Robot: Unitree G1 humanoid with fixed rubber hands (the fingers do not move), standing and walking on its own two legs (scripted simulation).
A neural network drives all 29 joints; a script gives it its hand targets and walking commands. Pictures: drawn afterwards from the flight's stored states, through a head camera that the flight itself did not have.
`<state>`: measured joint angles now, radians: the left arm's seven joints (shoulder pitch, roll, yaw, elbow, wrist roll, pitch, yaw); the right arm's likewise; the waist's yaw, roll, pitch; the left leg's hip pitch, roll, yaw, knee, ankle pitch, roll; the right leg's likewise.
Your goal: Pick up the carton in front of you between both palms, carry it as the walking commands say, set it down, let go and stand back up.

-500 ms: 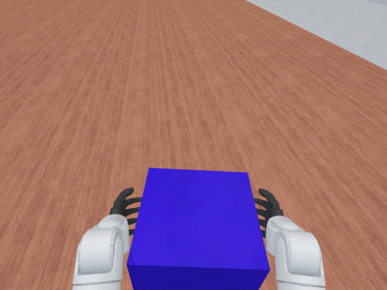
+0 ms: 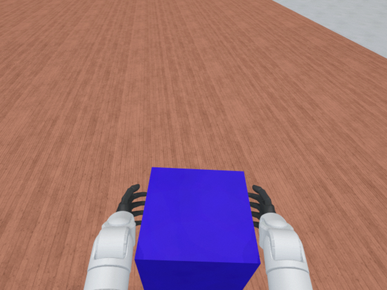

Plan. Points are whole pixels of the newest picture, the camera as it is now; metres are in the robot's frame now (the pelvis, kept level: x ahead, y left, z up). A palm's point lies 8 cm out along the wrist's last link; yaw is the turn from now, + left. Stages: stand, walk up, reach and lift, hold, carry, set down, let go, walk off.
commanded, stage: carry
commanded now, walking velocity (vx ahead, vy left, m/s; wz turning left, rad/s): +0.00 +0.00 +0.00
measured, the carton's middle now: (194, 236) +0.28 +0.00 -0.04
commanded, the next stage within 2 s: hold in 0.46 s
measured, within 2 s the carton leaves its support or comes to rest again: neither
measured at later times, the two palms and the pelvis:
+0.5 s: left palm (122, 218) +0.28 +0.15 +0.04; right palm (265, 219) +0.28 -0.14 +0.04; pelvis +0.00 +0.00 +0.00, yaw +1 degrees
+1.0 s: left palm (120, 234) +0.24 +0.15 +0.05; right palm (270, 221) +0.27 -0.15 +0.05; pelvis -0.02 -0.03 +0.01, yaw +7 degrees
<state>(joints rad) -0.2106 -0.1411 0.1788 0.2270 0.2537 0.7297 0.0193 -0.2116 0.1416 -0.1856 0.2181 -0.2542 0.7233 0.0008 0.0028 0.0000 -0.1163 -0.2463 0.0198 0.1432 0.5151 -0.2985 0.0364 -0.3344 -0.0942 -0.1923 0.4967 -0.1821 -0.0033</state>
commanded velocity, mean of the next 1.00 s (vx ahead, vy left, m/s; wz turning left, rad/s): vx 0.00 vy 0.00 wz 0.00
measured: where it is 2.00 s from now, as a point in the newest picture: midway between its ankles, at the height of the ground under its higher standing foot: outside the picture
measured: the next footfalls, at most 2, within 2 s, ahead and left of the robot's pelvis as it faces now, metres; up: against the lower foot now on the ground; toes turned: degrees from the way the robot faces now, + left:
none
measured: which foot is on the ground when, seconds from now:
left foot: down 0.00-1.00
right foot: down 0.00-1.00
